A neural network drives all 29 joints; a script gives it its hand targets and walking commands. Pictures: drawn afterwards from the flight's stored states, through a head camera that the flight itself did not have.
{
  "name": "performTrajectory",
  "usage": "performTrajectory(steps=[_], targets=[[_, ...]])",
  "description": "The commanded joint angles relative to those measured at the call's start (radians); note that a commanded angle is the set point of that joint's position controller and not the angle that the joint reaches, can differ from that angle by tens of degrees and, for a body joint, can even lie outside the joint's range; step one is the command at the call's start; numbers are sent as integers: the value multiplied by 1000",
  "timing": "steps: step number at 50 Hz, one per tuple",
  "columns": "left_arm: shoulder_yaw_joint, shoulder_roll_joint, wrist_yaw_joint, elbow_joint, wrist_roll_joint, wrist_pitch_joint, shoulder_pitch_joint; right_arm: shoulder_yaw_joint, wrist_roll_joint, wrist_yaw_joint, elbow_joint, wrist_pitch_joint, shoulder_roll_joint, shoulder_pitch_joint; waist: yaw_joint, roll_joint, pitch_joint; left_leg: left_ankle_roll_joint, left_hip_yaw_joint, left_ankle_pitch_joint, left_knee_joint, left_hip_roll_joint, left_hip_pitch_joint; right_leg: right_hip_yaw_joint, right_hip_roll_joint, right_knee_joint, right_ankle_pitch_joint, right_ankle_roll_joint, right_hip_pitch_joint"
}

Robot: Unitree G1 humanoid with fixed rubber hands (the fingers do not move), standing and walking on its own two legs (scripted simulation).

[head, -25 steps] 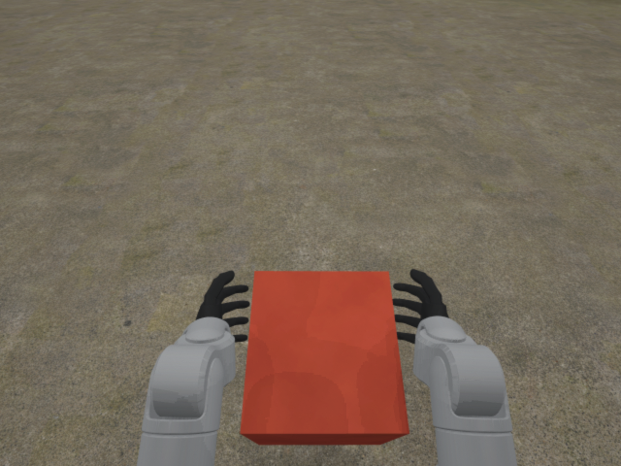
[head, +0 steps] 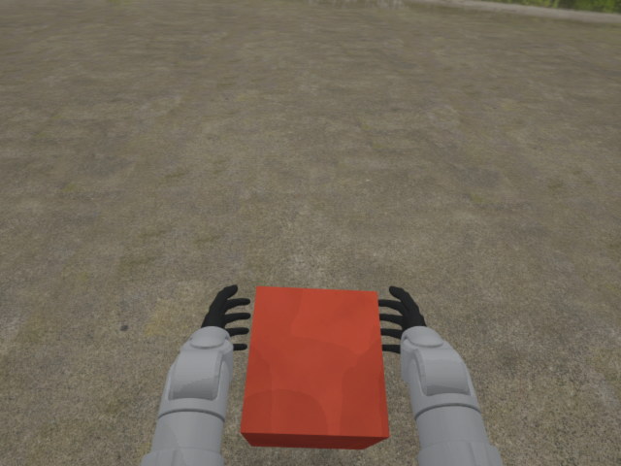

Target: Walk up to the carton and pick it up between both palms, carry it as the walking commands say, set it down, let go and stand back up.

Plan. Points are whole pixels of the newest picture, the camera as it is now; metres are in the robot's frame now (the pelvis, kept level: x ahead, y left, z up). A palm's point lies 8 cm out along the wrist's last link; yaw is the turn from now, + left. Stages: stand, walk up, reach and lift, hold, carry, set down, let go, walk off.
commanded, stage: set down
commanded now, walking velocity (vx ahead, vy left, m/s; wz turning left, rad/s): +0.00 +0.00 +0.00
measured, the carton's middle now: (312, 371) +0.30 +0.02 -0.05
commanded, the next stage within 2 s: none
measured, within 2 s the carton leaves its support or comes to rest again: neither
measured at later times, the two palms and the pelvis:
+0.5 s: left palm (224, 352) +0.31 +0.15 -0.03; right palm (395, 355) +0.32 -0.10 -0.03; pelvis -0.02 +0.01 -0.02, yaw -2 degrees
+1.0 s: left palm (234, 375) +0.33 +0.15 -0.14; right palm (381, 371) +0.36 -0.10 -0.13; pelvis -0.02 +0.00 -0.07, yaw -3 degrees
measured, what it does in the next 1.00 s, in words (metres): lowers itself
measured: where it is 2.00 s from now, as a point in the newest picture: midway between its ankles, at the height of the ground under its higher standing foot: outside the picture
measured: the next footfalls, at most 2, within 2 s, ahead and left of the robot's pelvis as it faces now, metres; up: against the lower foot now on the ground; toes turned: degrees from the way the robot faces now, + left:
none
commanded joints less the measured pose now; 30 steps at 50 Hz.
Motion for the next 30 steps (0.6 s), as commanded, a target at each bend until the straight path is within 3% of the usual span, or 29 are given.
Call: performTrajectory(steps=[1,5,12,21,30], targets=[[-378,-1027,-245,151,-193,-61,-552,321,156,266,111,-85,951,-514,-18,11,-120,26,-44,-206,-62,-79,181,52,72,-115,-178,-63,-226],[-227,-1041,-236,348,-120,-102,-642,185,96,289,298,-146,920,-648,8,34,-124,13,-59,-246,-54,-68,157,47,79,-68,-186,-76,-272],[-131,-1028,-202,424,-54,-199,-736,85,26,281,417,-256,899,-764,28,28,-178,9,-60,-205,15,-61,121,64,81,-14,-169,-95,-378],[-136,-1002,-181,419,-5,-348,-730,77,-14,242,431,-396,886,-747,21,28,-346,5,-25,-53,88,-88,75,53,98,46,-83,-82,-484],[-194,-986,-188,395,13,-471,-651,171,-23,223,364,-503,868,-667,16,4,-511,-5,-3,90,179,-110,-77,34,127,139,15,-46,-598]])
